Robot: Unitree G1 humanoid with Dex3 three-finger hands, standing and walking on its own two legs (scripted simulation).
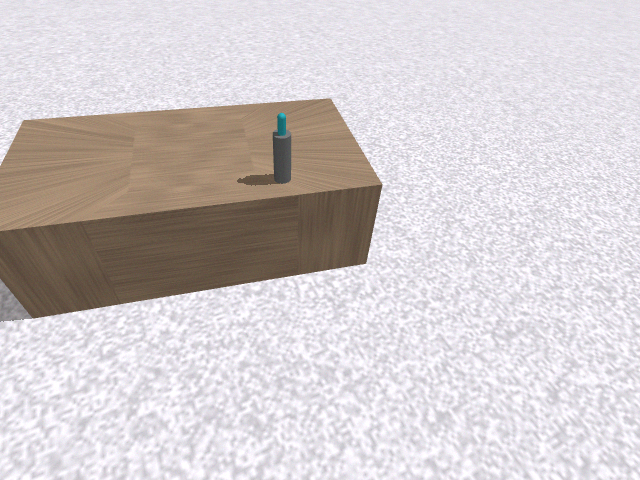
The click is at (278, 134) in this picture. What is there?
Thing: necked bottle
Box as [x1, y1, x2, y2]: [273, 113, 290, 183]
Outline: 279,113 277,116 278,128 273,132 274,179 277,182 284,183 289,181 290,179 290,132 285,129 285,115 283,113
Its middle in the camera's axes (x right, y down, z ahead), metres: -0.11 -0.31 +1.30
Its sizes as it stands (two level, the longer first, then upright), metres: 0.059 0.059 0.245
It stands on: a support 0.42 m high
